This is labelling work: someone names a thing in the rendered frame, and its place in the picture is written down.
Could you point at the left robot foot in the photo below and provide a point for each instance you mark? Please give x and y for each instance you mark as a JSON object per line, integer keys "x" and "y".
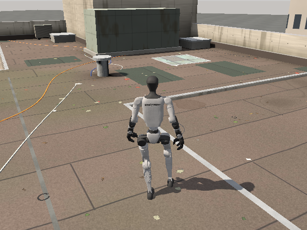
{"x": 150, "y": 195}

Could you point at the robot right forearm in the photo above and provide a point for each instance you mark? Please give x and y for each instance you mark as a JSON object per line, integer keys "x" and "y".
{"x": 177, "y": 128}

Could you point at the robot foot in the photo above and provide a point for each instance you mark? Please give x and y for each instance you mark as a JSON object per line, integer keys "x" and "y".
{"x": 170, "y": 183}
{"x": 150, "y": 195}

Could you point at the left robot upper arm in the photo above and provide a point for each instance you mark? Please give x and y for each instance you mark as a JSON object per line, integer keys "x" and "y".
{"x": 135, "y": 109}

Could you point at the robot right hand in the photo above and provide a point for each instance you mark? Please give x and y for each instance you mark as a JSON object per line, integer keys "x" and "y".
{"x": 181, "y": 142}

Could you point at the right robot foot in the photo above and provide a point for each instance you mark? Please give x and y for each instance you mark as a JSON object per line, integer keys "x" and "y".
{"x": 170, "y": 183}

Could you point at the robot left hand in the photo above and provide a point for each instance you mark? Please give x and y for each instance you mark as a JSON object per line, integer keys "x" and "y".
{"x": 131, "y": 135}

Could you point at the right robot upper arm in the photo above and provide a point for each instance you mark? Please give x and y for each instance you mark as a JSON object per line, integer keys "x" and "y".
{"x": 170, "y": 109}

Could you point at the robot left forearm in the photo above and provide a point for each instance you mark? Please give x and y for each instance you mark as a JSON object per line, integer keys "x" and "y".
{"x": 131, "y": 126}

